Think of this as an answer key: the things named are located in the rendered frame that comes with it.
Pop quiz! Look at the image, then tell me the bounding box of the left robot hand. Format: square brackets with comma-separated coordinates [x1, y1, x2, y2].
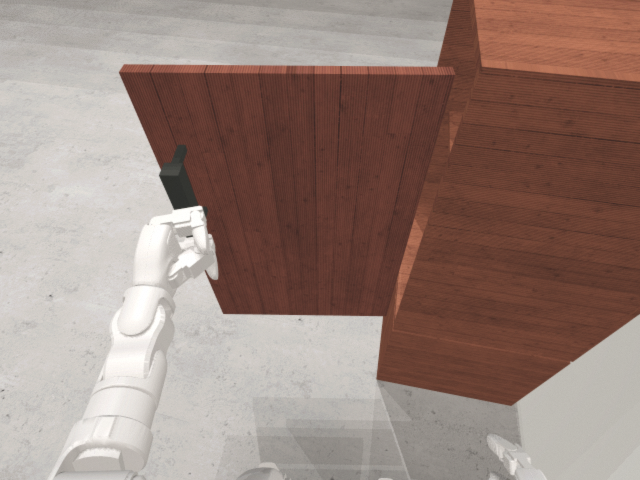
[132, 206, 218, 298]

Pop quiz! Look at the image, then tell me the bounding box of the left robot shin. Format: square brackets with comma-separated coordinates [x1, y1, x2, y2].
[258, 462, 279, 471]

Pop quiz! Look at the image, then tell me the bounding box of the cupboard door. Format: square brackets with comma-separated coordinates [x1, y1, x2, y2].
[119, 64, 455, 316]

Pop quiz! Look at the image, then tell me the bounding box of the right robot hand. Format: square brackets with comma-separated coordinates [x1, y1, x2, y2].
[487, 434, 547, 480]

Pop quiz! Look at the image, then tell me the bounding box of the handle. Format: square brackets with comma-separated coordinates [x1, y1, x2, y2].
[159, 145, 208, 238]

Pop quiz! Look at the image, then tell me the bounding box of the robot left forearm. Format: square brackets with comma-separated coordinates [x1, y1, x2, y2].
[47, 285, 176, 480]

